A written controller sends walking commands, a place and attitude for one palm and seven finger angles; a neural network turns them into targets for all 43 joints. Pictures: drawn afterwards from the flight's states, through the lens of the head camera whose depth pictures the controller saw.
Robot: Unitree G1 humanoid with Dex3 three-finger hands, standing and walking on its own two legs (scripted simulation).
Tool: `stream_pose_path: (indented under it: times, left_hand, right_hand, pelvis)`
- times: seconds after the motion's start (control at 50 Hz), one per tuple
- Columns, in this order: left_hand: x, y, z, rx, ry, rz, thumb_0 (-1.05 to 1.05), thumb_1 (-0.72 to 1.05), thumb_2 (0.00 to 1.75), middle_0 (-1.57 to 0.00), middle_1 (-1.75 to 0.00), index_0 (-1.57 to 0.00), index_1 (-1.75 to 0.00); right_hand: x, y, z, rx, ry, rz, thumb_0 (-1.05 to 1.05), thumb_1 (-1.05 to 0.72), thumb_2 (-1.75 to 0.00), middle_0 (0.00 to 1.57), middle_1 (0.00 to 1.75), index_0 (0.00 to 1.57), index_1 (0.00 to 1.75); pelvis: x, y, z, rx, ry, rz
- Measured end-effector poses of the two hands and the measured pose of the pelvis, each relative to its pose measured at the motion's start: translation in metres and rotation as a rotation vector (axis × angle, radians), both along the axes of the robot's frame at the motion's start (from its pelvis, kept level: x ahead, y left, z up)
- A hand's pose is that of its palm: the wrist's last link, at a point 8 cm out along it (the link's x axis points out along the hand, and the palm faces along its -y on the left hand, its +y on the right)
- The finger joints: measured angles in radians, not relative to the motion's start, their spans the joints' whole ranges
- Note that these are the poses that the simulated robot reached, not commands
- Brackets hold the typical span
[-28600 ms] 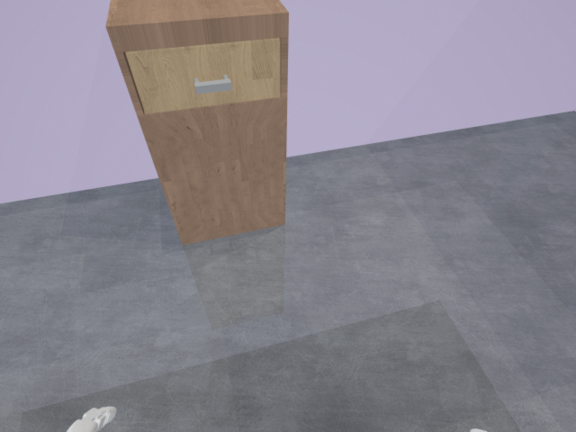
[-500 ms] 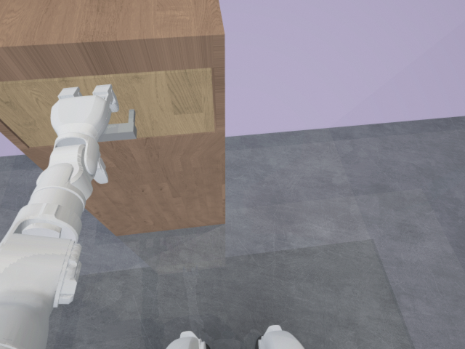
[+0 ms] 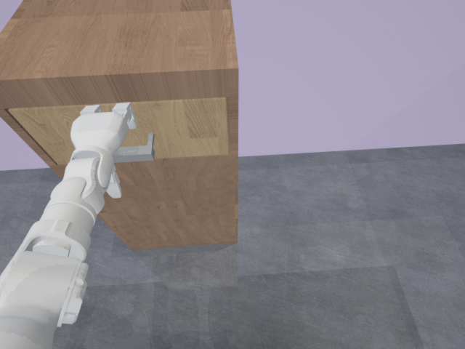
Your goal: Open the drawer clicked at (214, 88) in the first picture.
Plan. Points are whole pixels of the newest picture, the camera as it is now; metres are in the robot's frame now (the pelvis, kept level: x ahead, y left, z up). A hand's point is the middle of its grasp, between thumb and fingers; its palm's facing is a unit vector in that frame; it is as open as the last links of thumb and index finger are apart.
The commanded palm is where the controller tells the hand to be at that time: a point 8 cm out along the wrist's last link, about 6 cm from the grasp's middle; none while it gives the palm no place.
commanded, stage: re-aim the fingers above the handle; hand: left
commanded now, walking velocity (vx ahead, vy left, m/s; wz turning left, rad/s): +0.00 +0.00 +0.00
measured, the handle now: (130, 146) +0.52 +0.22 -0.01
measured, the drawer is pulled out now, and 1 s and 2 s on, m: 0.00 0.00 0.00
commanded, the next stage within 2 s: none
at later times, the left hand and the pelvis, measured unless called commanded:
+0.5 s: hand (123, 148) +0.47 +0.20 +0.05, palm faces -0.06 -0.01 -1.00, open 13.8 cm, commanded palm +0.45 +0.21 +0.11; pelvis -0.01 -0.01 +0.00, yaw +0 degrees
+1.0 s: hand (107, 152) +0.45 +0.23 +0.05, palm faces -0.07 +0.00 -1.00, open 13.8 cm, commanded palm +0.44 +0.23 +0.10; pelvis -0.01 +0.00 +0.00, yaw -1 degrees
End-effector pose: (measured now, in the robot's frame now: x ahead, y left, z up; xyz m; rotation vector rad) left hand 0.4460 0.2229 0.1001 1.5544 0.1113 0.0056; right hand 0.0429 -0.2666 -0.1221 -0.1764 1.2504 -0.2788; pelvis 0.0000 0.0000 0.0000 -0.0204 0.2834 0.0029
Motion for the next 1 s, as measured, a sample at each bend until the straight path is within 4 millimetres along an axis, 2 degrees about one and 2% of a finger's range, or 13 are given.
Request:
stream_pose_path:
  times: [0.12, 0.2, 0.32, 0.52, 0.64, 0.84, 1.0]
  left_hand:
    - [-0.005, -0.008, 0.005, -0.011, -0.031, -0.039, 0.00, -0.49, 0.30, -0.32, -1.21, -0.32, -1.20]
    - [-0.004, -0.005, 0.007, 0.005, -0.053, -0.014, 0.00, -0.49, 0.30, -0.32, -1.21, -0.32, -1.20]
    - [-0.004, 0.000, 0.006, 0.032, -0.024, 0.030, 0.00, -0.49, 0.30, -0.31, -1.21, -0.32, -1.20]
    - [0.005, -0.021, 0.004, -0.002, -0.015, -0.055, 0.00, -0.49, 0.30, -0.32, -1.21, -0.32, -1.20]
    - [0.009, -0.023, 0.006, 0.002, -0.058, -0.051, 0.00, -0.49, 0.30, -0.35, -1.24, -0.34, -1.22]
    - [0.007, -0.012, 0.008, 0.018, -0.032, 0.020, 0.00, -0.49, 0.30, -0.33, -1.22, -0.35, -1.22]
    - [-0.008, 0.004, 0.007, 0.022, -0.001, 0.008, 0.00, -0.49, 0.30, -0.32, -1.21, -0.33, -1.20]
  right_hand:
    - [0.004, -0.005, -0.001, -0.006, -0.001, 0.010, 0.00, -0.90, -0.90, 0.20, 0.30, 0.20, 0.29]
    - [0.000, -0.009, -0.002, -0.006, 0.003, 0.006, 0.00, -0.90, -0.90, 0.20, 0.30, 0.20, 0.29]
    - [-0.011, -0.013, -0.002, -0.006, 0.020, -0.010, 0.00, -0.90, -0.90, 0.20, 0.30, 0.20, 0.29]
    - [-0.034, -0.016, 0.002, -0.032, 0.053, -0.038, 0.00, -0.90, -0.90, 0.20, 0.30, 0.20, 0.29]
    - [-0.043, -0.013, -0.002, -0.022, 0.070, -0.046, 0.00, -0.90, -0.90, 0.20, 0.30, 0.20, 0.29]
    - [-0.045, -0.006, -0.003, -0.004, 0.049, -0.064, 0.00, -0.90, -0.90, 0.20, 0.30, 0.20, 0.29]
    - [-0.038, -0.006, 0.002, -0.015, 0.030, -0.045, 0.00, -0.90, -0.90, 0.20, 0.30, 0.20, 0.29]
  pelvis:
    - [0.000, -0.004, 0.000, 0.003, -0.008, 0.005]
    - [-0.002, -0.007, 0.000, 0.006, -0.007, 0.005]
    - [-0.005, -0.009, 0.000, 0.007, -0.007, 0.005]
    - [-0.008, -0.009, 0.000, 0.008, -0.004, 0.001]
    - [-0.010, -0.007, -0.002, 0.009, 0.012, -0.010]
    - [-0.013, -0.005, -0.001, 0.011, 0.006, -0.023]
    - [-0.012, -0.003, 0.001, 0.006, -0.015, -0.014]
